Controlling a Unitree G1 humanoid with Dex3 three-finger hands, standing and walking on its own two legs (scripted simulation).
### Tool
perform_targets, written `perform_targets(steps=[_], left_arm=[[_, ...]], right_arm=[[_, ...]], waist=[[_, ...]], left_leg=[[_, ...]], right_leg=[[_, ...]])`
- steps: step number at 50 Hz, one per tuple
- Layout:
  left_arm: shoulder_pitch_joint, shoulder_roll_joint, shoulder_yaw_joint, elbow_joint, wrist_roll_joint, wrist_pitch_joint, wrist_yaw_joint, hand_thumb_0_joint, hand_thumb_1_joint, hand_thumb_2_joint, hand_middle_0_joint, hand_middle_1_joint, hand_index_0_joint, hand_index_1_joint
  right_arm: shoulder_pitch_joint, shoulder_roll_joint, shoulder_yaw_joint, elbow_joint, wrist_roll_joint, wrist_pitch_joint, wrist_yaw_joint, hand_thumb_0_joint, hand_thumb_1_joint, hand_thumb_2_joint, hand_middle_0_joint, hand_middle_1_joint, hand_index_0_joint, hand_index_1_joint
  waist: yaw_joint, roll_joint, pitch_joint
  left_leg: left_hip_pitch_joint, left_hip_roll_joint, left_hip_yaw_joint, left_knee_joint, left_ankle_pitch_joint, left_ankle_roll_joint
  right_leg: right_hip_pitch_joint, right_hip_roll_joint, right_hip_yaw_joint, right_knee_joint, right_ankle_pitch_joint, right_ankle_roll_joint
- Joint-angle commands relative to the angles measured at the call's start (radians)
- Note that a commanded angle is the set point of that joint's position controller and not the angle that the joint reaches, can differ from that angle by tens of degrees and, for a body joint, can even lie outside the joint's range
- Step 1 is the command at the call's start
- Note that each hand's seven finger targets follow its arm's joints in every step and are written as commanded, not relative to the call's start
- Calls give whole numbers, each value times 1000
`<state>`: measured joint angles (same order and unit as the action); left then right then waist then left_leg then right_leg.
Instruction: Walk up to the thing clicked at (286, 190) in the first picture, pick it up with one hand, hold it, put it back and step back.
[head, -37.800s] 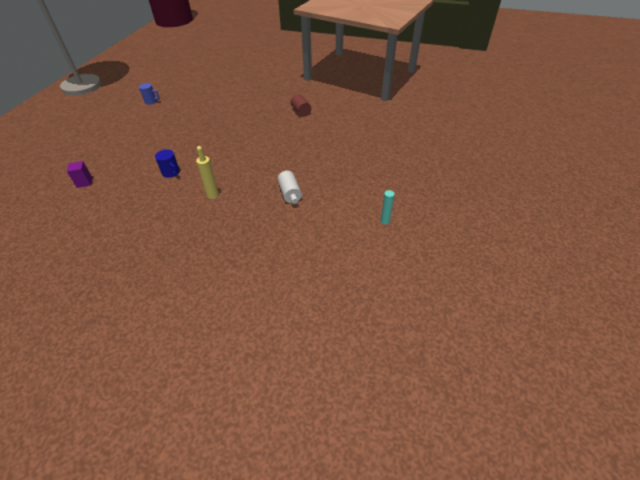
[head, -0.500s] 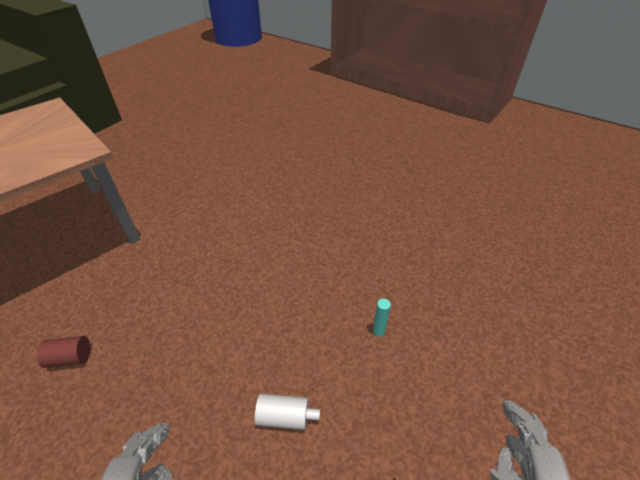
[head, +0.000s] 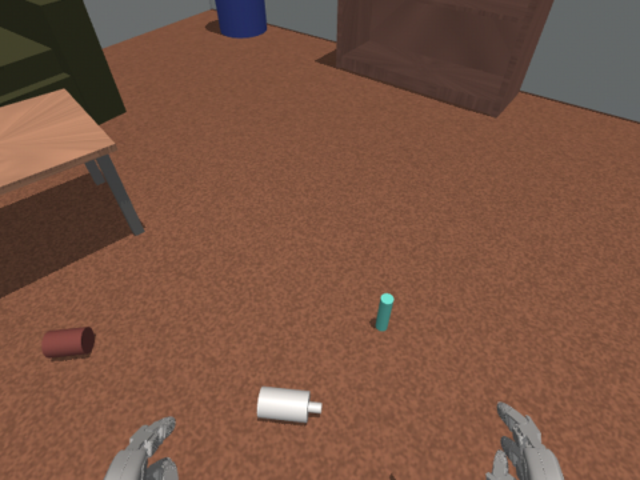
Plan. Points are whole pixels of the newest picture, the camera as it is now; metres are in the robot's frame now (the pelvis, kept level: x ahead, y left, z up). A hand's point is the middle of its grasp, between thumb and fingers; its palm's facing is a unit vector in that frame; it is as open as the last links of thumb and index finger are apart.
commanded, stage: home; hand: left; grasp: from above
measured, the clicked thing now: (290, 404) +0.49 +0.09 -0.68
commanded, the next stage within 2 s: stand in 1.42 s
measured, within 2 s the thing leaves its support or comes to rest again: neither
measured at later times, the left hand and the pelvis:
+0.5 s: hand out of the picture +0.16 +0.17 -0.05, palm faces +0.04 -0.98 -0.20, open 7.4 cm; pelvis +0.00 -0.01 +0.00, yaw +0 degrees
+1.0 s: hand out of the picture +0.16 +0.17 -0.05, palm faces +0.04 -0.98 -0.21, open 7.4 cm; pelvis +0.00 +0.00 +0.00, yaw +0 degrees
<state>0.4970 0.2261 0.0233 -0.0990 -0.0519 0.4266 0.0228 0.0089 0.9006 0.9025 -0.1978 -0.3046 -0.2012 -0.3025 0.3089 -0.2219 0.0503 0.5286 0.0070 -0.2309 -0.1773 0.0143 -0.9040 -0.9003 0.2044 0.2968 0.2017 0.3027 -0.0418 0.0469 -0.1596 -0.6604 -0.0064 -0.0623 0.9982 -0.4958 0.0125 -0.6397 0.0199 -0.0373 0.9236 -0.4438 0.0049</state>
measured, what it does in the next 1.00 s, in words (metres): stands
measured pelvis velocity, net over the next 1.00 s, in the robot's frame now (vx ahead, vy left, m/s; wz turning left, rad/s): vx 0.00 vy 0.00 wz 0.00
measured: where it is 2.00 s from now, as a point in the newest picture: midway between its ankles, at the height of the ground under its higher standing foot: outside the picture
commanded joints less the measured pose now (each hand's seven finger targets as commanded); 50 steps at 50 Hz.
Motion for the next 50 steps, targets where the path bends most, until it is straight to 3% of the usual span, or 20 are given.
perform_targets(steps=[1, 9, 10, 11, 16, 17, 19, 23, 24, 26, 28, 29, 30, 31, 36, 40, 43, 45, 48, 50], left_arm=[[-28, 107, 60, -195, 1, -46, 4, 0, 900, 901, -200, -302, -200, -301], [-38, 119, 72, -213, 1, -51, 8, 0, 900, 901, -200, -302, -200, -302], [-17, 99, 51, -183, 1, -48, 5, 0, 900, 901, -200, -302, -200, -301], [-44, 124, 73, -230, 1, -55, 8, 0, 900, 901, -200, -302, -200, -301], [-3, 103, 57, -180, -1, -40, 5, 0, 900, 901, -200, -302, -200, -302], [-41, 119, 66, -221, -3, -45, 5, 0, 900, 901, -200, -302, -200, -301], [4, 93, 50, -164, 1, -33, 3, 0, 900, 901, -200, -302, -200, -301], [-42, 131, 70, -239, 1, -45, 6, 0, 900, 901, -200, -302, -200, -301], [-16, 114, 62, -194, 2, -40, 5, 0, 900, 901, -200, -302, -200, -301], [-39, 126, 68, -227, 1, -43, 7, 0, 900, 901, -200, -302, -200, -301], [-2, 95, 45, -159, 4, -35, 5, 0, 900, 900, -200, -302, -200, -301], [-46, 122, 68, -234, -2, -43, 5, 0, 900, 900, -200, -302, -200, -301], [-13, 108, 64, -185, 2, -37, 7, 0, 900, 900, -200, -302, -200, -301], [-48, 134, 70, -249, 0, -43, 6, 0, 900, 900, -200, -302, -200, -301], [-16, 110, 55, -200, 4, -39, 7, 0, 900, 901, -200, -302, -200, -302], [-4, 124, 69, -212, 2, -37, 8, 0, 900, 901, -200, -302, -200, -302], [-19, 106, 50, -222, 1, -37, 5, 0, 900, 901, -200, -303, -200, -302], [-5, 117, 68, -223, 0, -39, 7, 0, 900, 901, -200, -302, -200, -302], [-17, 122, 66, -237, -1, -41, 9, 0, 900, 901, -200, -302, -200, -302], [-18, 115, 58, -229, 0, -44, 7, 0, 900, 901, -200, -302, -200, -302]], right_arm=[[-78, -128, -62, -166, 5, -60, -12, 0, -902, -899, 199, 299, 199, 299], [-72, -129, -66, -159, 6, -67, -17, 0, -902, -899, 199, 299, 199, 299], [-77, -127, -62, -158, 6, -67, -17, 0, -902, -899, 199, 299, 199, 299], [-73, -130, -66, -159, 7, -66, -16, 0, -902, -899, 199, 299, 199, 299], [-76, -121, -60, -158, 7, -69, -17, 0, -902, -899, 199, 299, 199, 299], [-75, -131, -66, -161, 6, -69, -17, 0, -902, -899, 199, 299, 199, 299], [-77, -122, -61, -158, 7, -69, -17, 0, -902, -899, 199, 299, 199, 299], [-73, -128, -67, -157, 6, -70, -20, 0, -902, -899, 199, 299, 199, 299], [-69, -125, -65, -152, 7, -69, -18, 0, -902, -899, 199, 299, 199, 299], [-68, -129, -68, -156, 6, -70, -21, 0, -902, -899, 199, 299, 199, 299], [-72, -122, -62, -151, 6, -70, -21, 0, -902, -899, 199, 299, 199, 299], [-72, -128, -66, -153, 5, -72, -19, 0, -902, -899, 199, 299, 199, 299], [-73, -123, -64, -150, 5, -72, -20, 0, -902, -899, 199, 299, 199, 299], [-71, -127, -68, -153, 5, -70, -21, 0, -902, -899, 199, 299, 199, 299], [-73, -122, -64, -146, 4, -68, -20, 0, -903, -899, 199, 299, 199, 299], [-76, -132, -71, -163, 4, -65, -18, 0, -903, -899, 199, 299, 199, 299], [-80, -135, -72, -162, 5, -64, -15, 0, -903, -899, 199, 299, 199, 299], [-70, -128, -73, -158, 5, -61, -16, 0, -903, -899, 199, 299, 199, 299], [-72, -132, -72, -170, 6, -60, -15, 0, -903, -899, 199, 299, 199, 299], [-70, -136, -73, -159, 4, -60, -13, 0, -903, -899, 199, 299, 199, 299]], waist=[[6, 7, -61], [5, 8, -76], [2, 1, -50], [8, 8, -62], [8, -21, -55], [4, -18, -50], [3, -16, -46], [4, -25, -81], [3, -25, -66], [0, -9, -81], [-6, -22, -56], [0, -17, -68], [4, -9, -66], [8, 2, -86], [5, -1, -56], [4, -7, -80], [3, -2, -49], [7, 2, -96], [1, -18, -79], [2, 9, -82]], left_leg=[[58, 0, -1, -187, 195, 6], [62, 4, -2, -187, 171, 7], [52, 4, -1, -186, 172, 7], [56, 5, -3, -189, 166, 6], [37, -4, 2, -175, 155, 12], [33, -5, 11, -172, 139, 15], [35, -5, 11, -169, 155, 12], [48, -7, 12, -154, 198, 14], [41, -8, 13, -155, 198, 13], [56, -5, 15, -155, 205, 13], [47, -6, 13, -154, 194, 14], [49, -6, 12, -157, 189, 14], [46, -5, 10, -161, 197, 11], [54, -6, 11, -159, 196, 11], [48, -3, 4, -167, 191, 8], [50, -5, 7, -160, 216, 10], [49, 3, -3, -173, 191, 6], [62, 0, -3, -159, 235, 5], [49, -3, 2, -157, 213, 11], [63, 4, -8, -164, 251, 2]], right_leg=[[53, 12, -17, -144, 135, -21], [48, 13, -16, -142, 116, -20], [42, 13, -17, -144, 116, -19], [43, 13, -16, -141, 110, -20], [51, 8, -13, -154, 106, -17], [47, 8, -8, -160, 97, -14], [42, 8, -9, -155, 110, -15], [63, 6, -6, -150, 149, -14], [53, 5, -4, -147, 149, -14], [53, 6, -4, -146, 159, -15], [43, 5, -4, -152, 152, -13], [57, 5, -5, -152, 146, -13], [51, 5, -6, -145, 149, -15], [56, 5, -4, -148, 151, -15], [47, 8, -11, -143, 140, -17], [60, 9, -10, -136, 165, -17], [35, 13, -16, -134, 135, -18], [56, 11, -15, -126, 173, -20], [58, 10, -12, -133, 164, -16], [53, 12, -15, -114, 184, -22]])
